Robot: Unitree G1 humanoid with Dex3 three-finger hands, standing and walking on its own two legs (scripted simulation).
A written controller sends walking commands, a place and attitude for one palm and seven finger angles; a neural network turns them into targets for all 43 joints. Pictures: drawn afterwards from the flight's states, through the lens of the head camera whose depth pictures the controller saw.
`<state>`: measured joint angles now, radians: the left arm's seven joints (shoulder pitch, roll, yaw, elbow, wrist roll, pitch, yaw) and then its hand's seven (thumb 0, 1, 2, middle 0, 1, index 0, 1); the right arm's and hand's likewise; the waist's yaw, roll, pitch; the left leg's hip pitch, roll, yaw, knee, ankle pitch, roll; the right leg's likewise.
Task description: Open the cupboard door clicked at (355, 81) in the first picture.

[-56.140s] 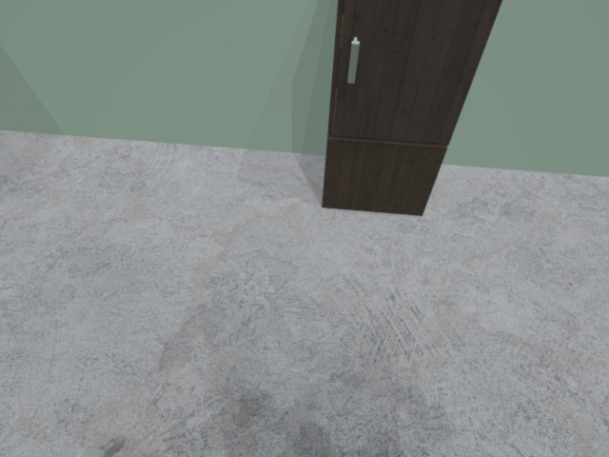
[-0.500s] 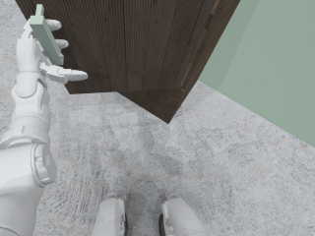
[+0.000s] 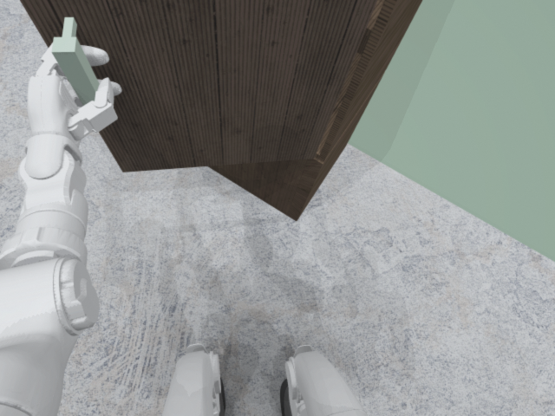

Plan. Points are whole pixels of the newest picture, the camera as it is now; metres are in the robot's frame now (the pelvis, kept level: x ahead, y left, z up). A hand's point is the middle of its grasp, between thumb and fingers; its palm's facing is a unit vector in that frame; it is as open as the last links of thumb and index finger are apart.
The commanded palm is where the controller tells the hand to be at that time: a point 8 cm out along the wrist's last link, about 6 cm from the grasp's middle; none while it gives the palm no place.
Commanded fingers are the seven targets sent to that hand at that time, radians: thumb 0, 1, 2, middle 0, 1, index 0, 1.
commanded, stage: close the thumb around the handle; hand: left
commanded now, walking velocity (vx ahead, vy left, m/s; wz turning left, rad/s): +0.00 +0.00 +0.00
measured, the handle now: (87, 73) +0.57 +0.22 +0.07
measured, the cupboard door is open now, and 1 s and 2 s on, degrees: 41 72 76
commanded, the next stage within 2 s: pull the door open along its arc in 0.04 s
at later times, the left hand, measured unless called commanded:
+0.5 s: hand (109, 130) +0.49 +0.19 +0.06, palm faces +0.06 -1.00 +0.00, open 5.9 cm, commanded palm +0.43 +0.22 +0.06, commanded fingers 0.00 0.90 0.90 -0.40 -1.35 -0.40 -1.35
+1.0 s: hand (180, 234) +0.34 +0.09 +0.06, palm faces +0.42 -0.91 +0.03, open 6.2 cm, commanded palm +0.28 +0.16 +0.06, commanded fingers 0.00 0.90 0.90 -0.40 -1.35 -0.40 -1.35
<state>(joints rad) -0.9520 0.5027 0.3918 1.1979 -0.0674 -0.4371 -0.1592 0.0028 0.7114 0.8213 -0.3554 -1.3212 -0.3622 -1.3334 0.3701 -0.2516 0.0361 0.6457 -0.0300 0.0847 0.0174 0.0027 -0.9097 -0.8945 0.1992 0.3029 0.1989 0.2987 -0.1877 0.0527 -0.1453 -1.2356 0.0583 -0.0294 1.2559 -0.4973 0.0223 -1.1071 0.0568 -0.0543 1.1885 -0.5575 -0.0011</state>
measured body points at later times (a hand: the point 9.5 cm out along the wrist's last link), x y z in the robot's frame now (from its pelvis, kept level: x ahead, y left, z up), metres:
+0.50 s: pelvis +0.01 +0.00 +0.01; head +0.14 +0.02 +0.44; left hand +0.48 +0.24 +0.06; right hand +0.02 -0.26 -0.11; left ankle +0.04 +0.10 -0.63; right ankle +0.00 -0.13 -0.63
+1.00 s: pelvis +0.01 -0.02 +0.02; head +0.07 -0.02 +0.47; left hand +0.31 +0.14 +0.06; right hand +0.19 -0.23 -0.08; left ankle +0.04 +0.10 -0.63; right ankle +0.00 -0.13 -0.63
